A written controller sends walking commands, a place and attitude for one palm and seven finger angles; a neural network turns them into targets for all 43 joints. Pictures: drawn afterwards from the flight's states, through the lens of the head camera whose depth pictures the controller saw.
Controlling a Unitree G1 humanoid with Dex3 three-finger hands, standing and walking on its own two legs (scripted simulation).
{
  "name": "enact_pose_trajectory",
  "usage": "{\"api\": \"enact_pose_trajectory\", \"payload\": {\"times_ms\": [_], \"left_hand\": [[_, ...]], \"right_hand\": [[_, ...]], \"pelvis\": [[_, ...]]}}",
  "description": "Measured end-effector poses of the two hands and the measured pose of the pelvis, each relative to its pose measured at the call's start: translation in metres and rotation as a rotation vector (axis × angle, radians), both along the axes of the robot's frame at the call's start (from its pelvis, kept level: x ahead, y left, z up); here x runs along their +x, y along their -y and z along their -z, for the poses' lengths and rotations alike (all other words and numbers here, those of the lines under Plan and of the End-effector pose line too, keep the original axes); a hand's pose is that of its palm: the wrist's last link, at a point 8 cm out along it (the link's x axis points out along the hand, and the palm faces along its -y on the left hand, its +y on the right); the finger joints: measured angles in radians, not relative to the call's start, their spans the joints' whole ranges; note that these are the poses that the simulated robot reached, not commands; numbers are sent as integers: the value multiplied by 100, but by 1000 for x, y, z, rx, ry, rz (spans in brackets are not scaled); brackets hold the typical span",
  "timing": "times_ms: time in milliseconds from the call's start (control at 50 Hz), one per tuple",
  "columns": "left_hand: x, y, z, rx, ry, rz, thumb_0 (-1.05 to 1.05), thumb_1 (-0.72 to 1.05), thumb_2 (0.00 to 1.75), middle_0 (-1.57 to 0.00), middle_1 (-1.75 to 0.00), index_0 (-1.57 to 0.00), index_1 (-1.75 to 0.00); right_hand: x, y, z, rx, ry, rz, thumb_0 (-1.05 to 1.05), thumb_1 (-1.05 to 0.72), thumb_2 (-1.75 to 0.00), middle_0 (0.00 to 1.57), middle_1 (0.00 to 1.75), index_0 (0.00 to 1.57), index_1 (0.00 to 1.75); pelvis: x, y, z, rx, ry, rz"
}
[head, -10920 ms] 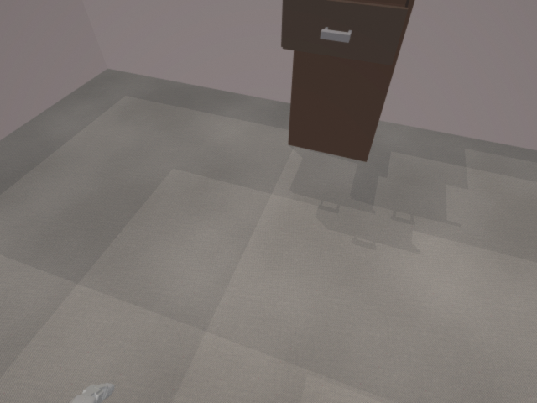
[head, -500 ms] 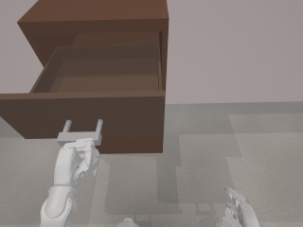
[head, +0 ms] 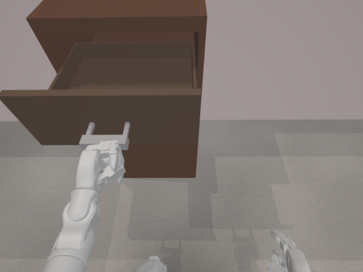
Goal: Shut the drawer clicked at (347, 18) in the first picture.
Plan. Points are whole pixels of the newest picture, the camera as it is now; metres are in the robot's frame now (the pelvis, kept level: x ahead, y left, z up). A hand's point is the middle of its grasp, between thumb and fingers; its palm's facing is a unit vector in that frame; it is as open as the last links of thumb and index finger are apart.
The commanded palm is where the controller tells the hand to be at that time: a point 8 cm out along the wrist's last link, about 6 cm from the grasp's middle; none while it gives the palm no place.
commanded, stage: push the drawer shut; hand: left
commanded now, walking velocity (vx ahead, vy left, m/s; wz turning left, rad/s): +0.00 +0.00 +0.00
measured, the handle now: (107, 134) +0.40 +0.19 +0.07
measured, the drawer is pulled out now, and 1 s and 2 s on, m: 0.25 0.13 0.02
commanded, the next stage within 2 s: none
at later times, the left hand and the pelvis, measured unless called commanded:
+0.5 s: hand (121, 141) +0.39 +0.15 +0.07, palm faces +0.01 -1.00 -0.03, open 3.0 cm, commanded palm +0.37 +0.21 +0.07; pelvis +0.01 +0.02 +0.00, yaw -2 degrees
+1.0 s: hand (125, 120) +0.45 +0.16 +0.07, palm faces +0.03 -1.00 -0.03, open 3.0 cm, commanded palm +0.44 +0.21 +0.07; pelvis -0.01 +0.02 -0.01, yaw -1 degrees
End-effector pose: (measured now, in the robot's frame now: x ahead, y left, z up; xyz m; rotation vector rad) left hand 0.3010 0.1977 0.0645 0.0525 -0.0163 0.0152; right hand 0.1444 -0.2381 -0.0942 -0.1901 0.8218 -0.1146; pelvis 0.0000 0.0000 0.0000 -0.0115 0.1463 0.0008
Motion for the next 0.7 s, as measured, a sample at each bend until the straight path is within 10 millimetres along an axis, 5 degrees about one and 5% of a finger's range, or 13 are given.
{"api": "enact_pose_trajectory", "payload": {"times_ms": [380,700], "left_hand": [[59,-10,-2,-15,-8,8,-1,72,89,-140,-160,-140,-160],[76,-11,1,-20,10,-8,-3,70,89,-140,-160,-141,-160]], "right_hand": [[-52,5,5,-17,-148,87,2,-91,-89,20,30,20,30],[-59,-5,13,-15,-191,74,1,-91,-89,20,30,20,30]], "pelvis": [[5,-11,-4,-4,-25,27],[-1,-18,1,-12,-41,17]]}}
